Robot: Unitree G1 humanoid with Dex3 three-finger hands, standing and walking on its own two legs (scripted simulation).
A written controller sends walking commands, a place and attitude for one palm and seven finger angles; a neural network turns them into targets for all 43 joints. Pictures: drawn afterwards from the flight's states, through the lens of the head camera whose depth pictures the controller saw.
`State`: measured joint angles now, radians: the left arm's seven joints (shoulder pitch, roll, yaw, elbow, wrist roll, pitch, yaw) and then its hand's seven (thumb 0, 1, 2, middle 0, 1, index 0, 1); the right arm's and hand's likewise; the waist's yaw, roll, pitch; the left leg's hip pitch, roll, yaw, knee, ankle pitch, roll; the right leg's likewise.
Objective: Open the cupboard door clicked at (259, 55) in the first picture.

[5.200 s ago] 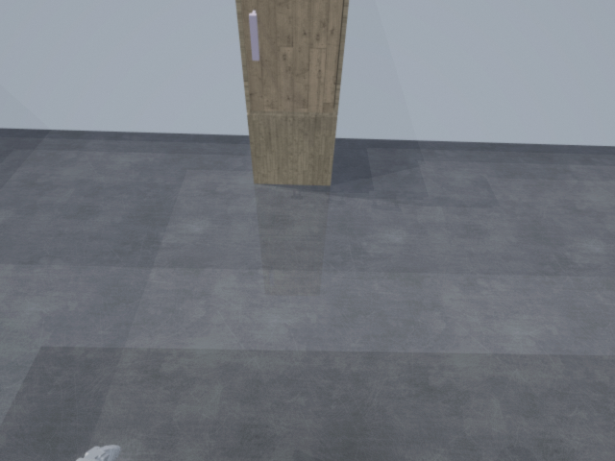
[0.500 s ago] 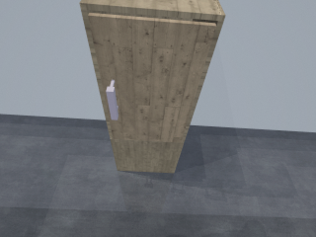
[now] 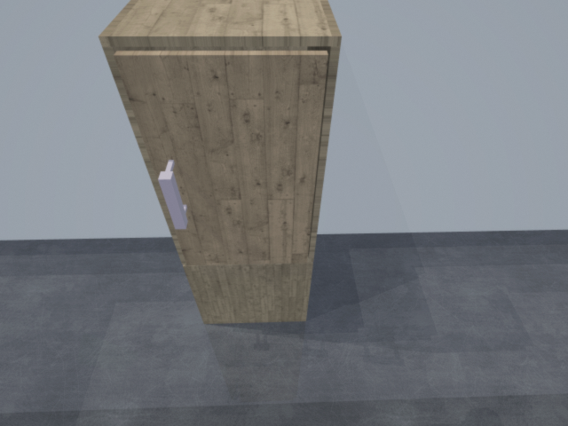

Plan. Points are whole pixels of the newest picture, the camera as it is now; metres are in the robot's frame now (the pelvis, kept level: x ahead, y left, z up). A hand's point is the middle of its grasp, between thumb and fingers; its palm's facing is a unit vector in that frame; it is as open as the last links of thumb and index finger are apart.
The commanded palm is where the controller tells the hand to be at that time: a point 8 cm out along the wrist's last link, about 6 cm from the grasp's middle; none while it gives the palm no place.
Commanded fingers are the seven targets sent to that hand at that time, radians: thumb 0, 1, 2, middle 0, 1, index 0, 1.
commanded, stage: come to a stop and stand still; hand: left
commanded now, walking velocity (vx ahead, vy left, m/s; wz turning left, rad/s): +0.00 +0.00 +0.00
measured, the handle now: (176, 195) +0.57 +0.25 -0.04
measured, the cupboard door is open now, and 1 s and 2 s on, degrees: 0 0 0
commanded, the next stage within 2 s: look again from close up in 0.30 s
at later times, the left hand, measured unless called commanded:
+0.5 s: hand out of the picture +0.01 +0.17 -0.18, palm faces +0.04 -0.98 -0.19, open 7.4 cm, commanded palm none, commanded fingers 0.00 0.90 0.90 -0.20 -0.30 -0.20 -0.30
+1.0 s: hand out of the picture +0.01 +0.25 -0.18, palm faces +0.03 -0.98 -0.20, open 7.4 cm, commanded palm none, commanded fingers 0.00 0.90 0.90 -0.20 -0.30 -0.20 -0.30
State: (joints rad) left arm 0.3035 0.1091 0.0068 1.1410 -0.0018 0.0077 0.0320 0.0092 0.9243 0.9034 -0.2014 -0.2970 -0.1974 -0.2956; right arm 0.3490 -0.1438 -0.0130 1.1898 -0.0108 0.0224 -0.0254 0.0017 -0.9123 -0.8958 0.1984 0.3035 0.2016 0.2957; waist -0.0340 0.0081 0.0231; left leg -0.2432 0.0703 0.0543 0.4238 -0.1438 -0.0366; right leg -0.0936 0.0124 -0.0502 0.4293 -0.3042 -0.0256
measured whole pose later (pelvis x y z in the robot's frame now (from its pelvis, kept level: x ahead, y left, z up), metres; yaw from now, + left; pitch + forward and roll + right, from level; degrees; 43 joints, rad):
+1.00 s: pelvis -0.02 +0.06 -0.01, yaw +0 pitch -2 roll -1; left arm 0.31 0.21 0.00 0.98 0.02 0.02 0.03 0.00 0.91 0.90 -0.20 -0.30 -0.20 -0.30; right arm 0.23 -0.18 -0.01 0.98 -0.02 0.01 0.00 0.00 -0.91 -0.90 0.20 0.30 0.20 0.30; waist 0.00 -0.02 0.00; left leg -0.30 0.01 0.08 0.50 -0.17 0.05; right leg -0.13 -0.06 -0.03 0.47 -0.30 0.05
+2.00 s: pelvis +0.01 +0.01 +0.00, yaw +2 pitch +0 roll +0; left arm 0.40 0.11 0.05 1.07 0.03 -0.04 0.03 0.01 0.92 0.90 -0.20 -0.30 -0.19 -0.30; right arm 0.32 -0.15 -0.07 1.05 -0.03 0.02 0.01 0.00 -0.91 -0.90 0.20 0.30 0.20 0.30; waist -0.01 0.02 -0.02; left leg -0.49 0.07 0.08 0.93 -0.28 0.02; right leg -0.14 -0.02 -0.15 0.37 -0.23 -0.03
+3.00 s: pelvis +0.02 +0.01 +0.00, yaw +1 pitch -1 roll +0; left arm 0.30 0.15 0.02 1.11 0.01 0.00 0.03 0.00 0.93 0.90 -0.20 -0.30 -0.20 -0.30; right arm 0.30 -0.12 0.00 1.14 -0.01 0.01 -0.02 0.00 -0.91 -0.90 0.20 0.30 0.20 0.30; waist 0.00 -0.01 0.02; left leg -0.18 0.03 0.08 0.41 -0.21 0.01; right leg -0.17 -0.01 -0.09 0.39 -0.21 -0.02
